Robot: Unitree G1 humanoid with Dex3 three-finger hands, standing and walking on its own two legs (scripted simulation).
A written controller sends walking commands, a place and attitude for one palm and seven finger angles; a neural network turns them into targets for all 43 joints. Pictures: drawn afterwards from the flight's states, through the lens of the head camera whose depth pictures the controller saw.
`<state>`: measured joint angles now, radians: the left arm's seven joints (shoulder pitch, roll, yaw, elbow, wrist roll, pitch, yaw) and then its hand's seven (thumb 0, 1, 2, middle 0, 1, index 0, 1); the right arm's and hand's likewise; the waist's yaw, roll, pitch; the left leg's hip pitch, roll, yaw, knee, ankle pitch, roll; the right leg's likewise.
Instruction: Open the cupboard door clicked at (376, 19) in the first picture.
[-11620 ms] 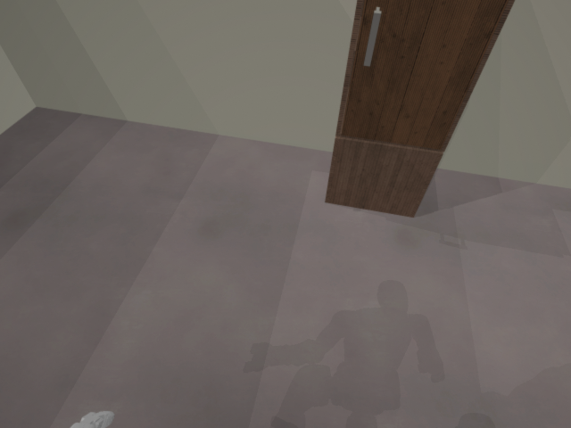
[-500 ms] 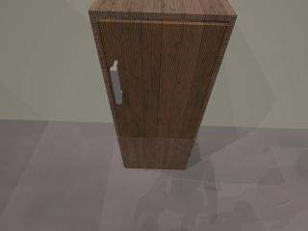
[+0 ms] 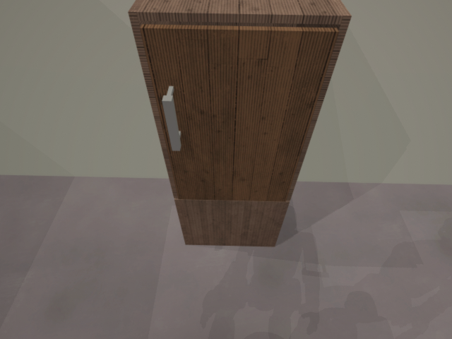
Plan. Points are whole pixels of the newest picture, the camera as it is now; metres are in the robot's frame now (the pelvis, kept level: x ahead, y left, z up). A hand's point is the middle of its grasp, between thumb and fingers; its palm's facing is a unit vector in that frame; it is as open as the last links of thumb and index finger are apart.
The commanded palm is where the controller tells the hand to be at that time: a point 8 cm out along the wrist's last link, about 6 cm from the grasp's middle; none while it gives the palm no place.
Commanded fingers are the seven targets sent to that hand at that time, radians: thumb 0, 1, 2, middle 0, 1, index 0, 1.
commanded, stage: look again from close up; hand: left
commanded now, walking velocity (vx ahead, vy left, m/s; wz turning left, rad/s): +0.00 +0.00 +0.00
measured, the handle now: (173, 119) +0.58 +0.16 +0.04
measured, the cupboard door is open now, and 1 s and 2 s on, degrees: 0 0 0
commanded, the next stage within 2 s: raise the hand with hooked fingers in 0.42 s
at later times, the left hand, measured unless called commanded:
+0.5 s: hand out of the picture +0.02 +0.15 -0.17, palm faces +0.00 -0.97 -0.23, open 7.3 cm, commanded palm none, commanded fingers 0.00 0.90 0.90 -0.20 -0.30 -0.20 -0.30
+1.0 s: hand (130, 332) +0.15 +0.17 -0.05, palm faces +0.11 -0.99 -0.01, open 8.9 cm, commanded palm +0.14 +0.22 -0.03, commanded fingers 0.00 0.32 0.65 -0.24 -0.68 -0.24 -0.68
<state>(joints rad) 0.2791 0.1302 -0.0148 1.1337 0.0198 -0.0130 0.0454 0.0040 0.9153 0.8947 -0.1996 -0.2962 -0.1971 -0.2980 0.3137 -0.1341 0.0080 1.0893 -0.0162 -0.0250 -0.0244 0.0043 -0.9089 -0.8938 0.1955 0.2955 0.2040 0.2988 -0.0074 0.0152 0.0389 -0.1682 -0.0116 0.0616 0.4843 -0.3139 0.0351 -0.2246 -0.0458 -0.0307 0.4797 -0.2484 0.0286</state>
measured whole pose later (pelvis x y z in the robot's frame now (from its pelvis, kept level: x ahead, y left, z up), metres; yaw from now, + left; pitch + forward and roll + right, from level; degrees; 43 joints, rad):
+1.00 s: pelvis -0.03 -0.04 -0.08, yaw +2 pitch +12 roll +0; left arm 0.42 0.19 0.23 0.11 -0.29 -0.45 -0.36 0.01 0.54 0.74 -0.23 -0.53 -0.23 -0.53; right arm 0.13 -0.29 -0.06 0.44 0.02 -0.25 -0.04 0.01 -0.91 -0.89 0.19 0.30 0.20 0.30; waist 0.05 -0.02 -0.12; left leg -0.80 0.03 -0.01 1.13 -0.55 -0.02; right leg -0.84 -0.03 -0.09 1.11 -0.50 -0.03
